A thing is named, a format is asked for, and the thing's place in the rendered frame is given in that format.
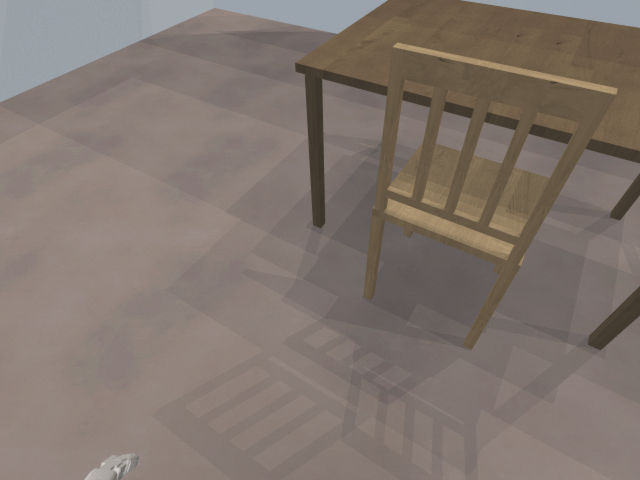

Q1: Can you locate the table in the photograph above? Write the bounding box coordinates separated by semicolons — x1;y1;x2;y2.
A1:
295;0;640;350

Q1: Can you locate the left robot hand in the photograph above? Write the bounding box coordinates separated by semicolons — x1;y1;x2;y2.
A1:
84;454;139;480

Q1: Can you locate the chair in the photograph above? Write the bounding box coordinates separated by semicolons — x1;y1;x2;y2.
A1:
363;43;618;350

